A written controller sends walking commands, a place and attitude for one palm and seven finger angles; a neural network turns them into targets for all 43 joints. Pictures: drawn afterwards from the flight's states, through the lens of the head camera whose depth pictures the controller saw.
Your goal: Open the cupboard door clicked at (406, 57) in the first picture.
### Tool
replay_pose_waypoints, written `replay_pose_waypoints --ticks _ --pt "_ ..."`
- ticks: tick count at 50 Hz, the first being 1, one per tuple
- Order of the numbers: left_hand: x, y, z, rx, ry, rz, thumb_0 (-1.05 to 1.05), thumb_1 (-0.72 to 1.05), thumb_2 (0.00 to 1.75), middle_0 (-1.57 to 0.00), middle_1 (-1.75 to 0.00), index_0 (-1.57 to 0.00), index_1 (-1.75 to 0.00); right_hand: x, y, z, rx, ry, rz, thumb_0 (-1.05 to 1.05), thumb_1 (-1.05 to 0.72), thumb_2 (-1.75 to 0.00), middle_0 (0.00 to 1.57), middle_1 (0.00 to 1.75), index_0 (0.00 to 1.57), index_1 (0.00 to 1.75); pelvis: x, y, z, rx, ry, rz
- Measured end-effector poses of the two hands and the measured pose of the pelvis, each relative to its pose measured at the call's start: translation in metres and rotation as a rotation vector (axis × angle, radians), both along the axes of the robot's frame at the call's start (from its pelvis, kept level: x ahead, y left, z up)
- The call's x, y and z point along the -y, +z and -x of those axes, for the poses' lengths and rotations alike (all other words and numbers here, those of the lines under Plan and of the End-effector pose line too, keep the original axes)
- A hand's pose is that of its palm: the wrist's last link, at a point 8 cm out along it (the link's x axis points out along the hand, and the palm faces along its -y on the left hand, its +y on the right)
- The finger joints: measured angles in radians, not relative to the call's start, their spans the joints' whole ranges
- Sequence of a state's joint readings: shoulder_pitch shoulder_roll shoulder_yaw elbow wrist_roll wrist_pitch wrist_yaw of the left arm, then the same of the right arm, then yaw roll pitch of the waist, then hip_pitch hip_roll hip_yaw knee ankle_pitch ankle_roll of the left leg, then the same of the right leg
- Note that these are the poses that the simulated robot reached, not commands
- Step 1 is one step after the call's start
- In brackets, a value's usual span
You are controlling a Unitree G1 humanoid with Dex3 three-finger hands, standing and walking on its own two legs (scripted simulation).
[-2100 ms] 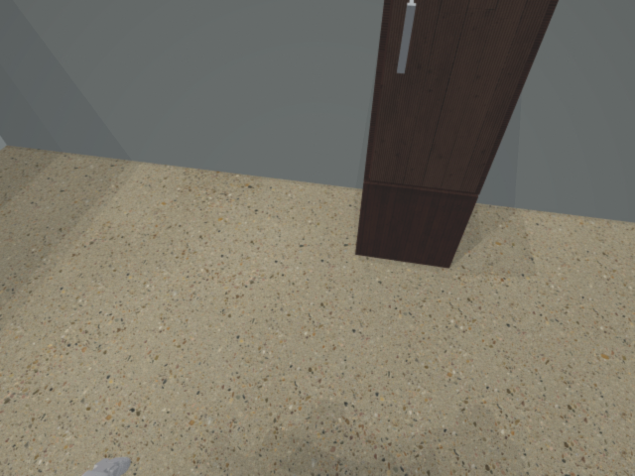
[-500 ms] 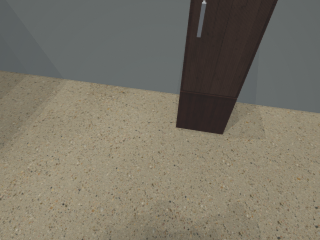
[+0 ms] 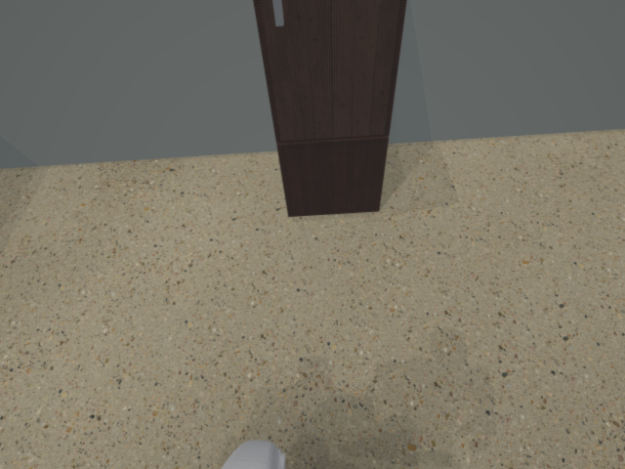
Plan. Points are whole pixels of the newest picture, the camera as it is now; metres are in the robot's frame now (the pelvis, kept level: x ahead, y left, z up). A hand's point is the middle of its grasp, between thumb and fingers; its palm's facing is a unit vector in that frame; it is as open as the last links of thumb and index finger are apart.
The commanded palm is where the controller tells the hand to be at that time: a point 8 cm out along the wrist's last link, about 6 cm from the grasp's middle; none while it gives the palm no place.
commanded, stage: walk to a spot facing it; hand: left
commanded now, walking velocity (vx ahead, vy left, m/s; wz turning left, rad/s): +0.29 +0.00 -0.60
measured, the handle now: out of the picture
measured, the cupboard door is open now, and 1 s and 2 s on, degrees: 0 0 0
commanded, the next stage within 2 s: none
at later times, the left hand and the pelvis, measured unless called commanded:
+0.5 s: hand out of the picture +0.12 +0.27 -0.18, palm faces -0.15 -0.97 -0.19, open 7.4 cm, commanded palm none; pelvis +0.10 +0.07 +0.00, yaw -16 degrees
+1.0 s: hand (239, 309) +0.40 +0.20 -0.18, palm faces -0.58 -0.80 -0.13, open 7.4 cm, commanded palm none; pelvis +0.23 +0.10 +0.00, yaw -36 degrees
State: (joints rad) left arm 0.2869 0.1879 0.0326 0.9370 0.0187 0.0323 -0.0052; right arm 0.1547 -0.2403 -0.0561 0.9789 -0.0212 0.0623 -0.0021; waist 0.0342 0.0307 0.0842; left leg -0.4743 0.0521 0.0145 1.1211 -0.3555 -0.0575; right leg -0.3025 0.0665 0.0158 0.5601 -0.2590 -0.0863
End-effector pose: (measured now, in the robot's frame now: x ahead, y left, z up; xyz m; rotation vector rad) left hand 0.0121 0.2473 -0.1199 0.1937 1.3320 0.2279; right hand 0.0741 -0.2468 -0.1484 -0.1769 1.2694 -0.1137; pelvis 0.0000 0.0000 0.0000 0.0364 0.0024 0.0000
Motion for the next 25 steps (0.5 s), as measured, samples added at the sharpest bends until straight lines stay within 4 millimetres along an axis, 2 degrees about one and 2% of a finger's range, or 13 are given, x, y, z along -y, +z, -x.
replay_pose_waypoints --ticks 7,12,16,20,25 --pt "0.006 0.009 -0.012 -0.008 -0.058 0.026 0.01 0.9 0.9 -0.2 -0.3 -0.2 -0.3 0.017 0.021 0.0 0.052 -0.069 0.034 0.0 -0.91 -0.9 0.2 0.3 0.2 0.3 -0.001 0.012 -0.013 -0.033 -0.077 0.003" --pt "-0.004 0.008 -0.027 -0.009 -0.093 0.035 0.01 0.9 0.9 -0.2 -0.3 -0.2 -0.3 0.014 0.029 -0.012 0.093 -0.109 0.055 0.0 -0.91 -0.9 0.2 0.3 0.2 0.3 -0.011 0.013 -0.029 -0.04 -0.126 0.018" --pt "-0.017 0.004 -0.044 -0.018 -0.121 0.047 0.01 0.9 0.9 -0.2 -0.3 -0.2 -0.3 0.0 0.036 -0.032 0.134 -0.131 0.062 0.01 -0.91 -0.9 0.2 0.3 0.2 0.3 -0.024 0.013 -0.046 -0.042 -0.166 0.032" --pt "-0.037 -0.004 -0.067 -0.035 -0.149 0.062 0.01 0.9 0.9 -0.2 -0.3 -0.2 -0.3 -0.023 0.044 -0.06 0.185 -0.15 0.067 0.01 -0.91 -0.9 0.2 0.3 0.2 0.3 -0.043 0.011 -0.067 -0.04 -0.21 0.045" --pt "-0.071 -0.028 -0.116 -0.05 -0.2 0.082 0.01 0.9 0.9 -0.2 -0.3 -0.2 -0.3 -0.055 0.047 -0.09 0.265 -0.193 0.104 0.0 -0.91 -0.9 0.2 0.3 0.2 0.3 -0.073 -0.002 -0.102 -0.033 -0.269 0.063"
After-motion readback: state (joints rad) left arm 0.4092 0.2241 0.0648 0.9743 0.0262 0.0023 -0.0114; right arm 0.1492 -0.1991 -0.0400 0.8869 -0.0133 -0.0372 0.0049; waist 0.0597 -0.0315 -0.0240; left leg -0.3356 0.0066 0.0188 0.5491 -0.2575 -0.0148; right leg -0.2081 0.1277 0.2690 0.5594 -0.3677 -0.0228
